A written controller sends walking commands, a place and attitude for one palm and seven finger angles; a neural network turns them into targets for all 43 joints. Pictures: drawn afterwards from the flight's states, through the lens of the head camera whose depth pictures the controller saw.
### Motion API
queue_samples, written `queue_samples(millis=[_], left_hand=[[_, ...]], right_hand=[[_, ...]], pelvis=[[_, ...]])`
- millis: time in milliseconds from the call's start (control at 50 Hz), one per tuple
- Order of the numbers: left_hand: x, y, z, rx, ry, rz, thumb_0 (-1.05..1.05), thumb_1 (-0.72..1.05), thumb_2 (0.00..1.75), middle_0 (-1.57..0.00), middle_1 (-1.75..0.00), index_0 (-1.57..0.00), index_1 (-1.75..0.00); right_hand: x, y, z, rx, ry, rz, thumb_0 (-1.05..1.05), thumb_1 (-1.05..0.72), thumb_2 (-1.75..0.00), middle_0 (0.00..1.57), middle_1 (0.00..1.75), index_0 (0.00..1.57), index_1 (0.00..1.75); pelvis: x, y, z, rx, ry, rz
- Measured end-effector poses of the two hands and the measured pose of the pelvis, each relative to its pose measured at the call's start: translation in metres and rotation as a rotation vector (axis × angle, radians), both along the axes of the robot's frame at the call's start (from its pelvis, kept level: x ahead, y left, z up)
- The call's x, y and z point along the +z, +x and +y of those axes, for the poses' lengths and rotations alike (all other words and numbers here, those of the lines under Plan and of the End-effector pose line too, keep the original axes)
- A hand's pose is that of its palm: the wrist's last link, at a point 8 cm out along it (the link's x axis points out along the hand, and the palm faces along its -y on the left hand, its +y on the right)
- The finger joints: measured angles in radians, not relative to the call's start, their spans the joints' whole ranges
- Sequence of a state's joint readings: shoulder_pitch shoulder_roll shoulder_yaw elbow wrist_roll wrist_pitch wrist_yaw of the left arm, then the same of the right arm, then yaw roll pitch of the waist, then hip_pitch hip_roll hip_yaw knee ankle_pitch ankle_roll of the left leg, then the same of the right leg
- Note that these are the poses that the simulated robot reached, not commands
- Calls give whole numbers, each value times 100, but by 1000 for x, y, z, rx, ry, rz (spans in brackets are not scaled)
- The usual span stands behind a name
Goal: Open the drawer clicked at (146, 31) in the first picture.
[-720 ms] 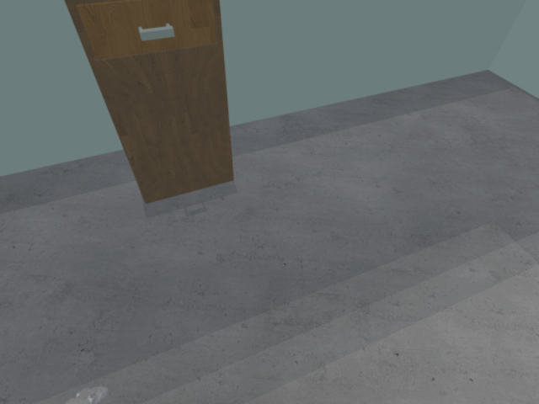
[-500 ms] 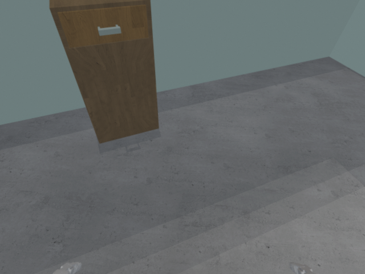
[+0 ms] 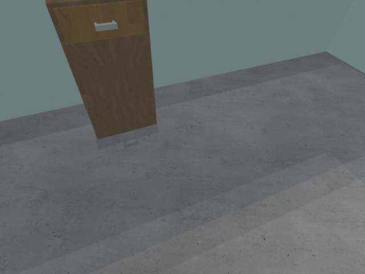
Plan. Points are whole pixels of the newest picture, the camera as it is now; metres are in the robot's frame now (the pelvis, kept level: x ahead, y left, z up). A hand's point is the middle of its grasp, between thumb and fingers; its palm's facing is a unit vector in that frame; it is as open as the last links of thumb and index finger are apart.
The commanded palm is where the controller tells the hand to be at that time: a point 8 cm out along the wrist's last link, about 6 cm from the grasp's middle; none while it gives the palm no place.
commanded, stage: stand and wait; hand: left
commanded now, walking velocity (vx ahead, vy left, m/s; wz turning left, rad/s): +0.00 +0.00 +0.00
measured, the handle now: (105, 24) +1.18 +0.46 +0.03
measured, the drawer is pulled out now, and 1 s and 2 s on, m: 0.00 0.00 0.00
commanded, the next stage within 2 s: look at it before walking up in 0.20 s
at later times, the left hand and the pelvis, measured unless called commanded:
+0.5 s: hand out of the picture +0.06 +0.24 -0.16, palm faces -0.04 -0.94 -0.33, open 7.4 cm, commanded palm none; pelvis -0.01 +0.00 +0.00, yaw +0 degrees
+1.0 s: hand out of the picture +0.08 +0.24 -0.16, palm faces -0.03 -0.94 -0.34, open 7.4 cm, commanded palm none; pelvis +0.00 -0.01 +0.00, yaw -1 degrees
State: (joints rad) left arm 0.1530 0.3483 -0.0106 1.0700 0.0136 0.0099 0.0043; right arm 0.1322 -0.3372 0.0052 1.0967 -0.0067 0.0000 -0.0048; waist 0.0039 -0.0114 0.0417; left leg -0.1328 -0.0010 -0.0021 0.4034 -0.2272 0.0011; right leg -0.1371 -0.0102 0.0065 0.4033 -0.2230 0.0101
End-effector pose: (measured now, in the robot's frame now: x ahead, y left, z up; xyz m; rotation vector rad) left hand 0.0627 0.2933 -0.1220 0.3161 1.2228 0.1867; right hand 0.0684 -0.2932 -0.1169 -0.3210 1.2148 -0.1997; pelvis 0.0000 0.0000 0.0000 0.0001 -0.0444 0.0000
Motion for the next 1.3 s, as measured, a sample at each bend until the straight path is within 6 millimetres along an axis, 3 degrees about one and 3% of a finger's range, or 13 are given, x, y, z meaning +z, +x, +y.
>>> queue_samples(millis=[400, 640, 980, 1120, 1220, 1300], left_hand=[[2, -3, -6, -11, -4, -8, 1, 91, 90, -20, -30, -20, -30], [0, -5, -7, -7, -4, 15, 1, 91, 90, -20, -30, -20, -30], [3, 9, -9, -9, 2, -8, 1, 91, 90, -20, -30, -20, -30], [-15, -4, -31, 1, -61, 73, 1, 91, 90, -20, -30, -20, -29], [-30, -13, -56, 10, -106, 166, 1, 91, 90, -20, -30, -20, -29], [-35, -8, -80, 48, -126, 187, 1, 91, 90, -20, -30, -20, -29]], right_hand=[[-1, -11, 0, -6, 14, 1, 1, -90, -90, 20, 30, 20, 30], [-1, -6, -3, -5, 10, 10, 1, -90, -90, 20, 30, 20, 30], [0, 9, -3, 1, 10, -16, 1, -90, -90, 20, 30, 20, 30], [-17, -7, 17, -44, 71, 35, 1, -90, -90, 20, 30, 20, 30], [-36, -27, 27, -119, 125, 109, 1, -90, -90, 20, 30, 20, 30], [-49, -39, 29, -156, 155, 210, 1, -90, -90, 20, 30, 20, 30]], pelvis=[[1, -9, -3, -4, 2, 5], [2, -4, -5, -5, 1, 12], [2, 3, -6, -11, 2, 11], [-4, 24, -7, -44, 2, 25], [-14, 50, -16, -71, 16, 32], [-21, 76, -27, -54, -7, 42]])
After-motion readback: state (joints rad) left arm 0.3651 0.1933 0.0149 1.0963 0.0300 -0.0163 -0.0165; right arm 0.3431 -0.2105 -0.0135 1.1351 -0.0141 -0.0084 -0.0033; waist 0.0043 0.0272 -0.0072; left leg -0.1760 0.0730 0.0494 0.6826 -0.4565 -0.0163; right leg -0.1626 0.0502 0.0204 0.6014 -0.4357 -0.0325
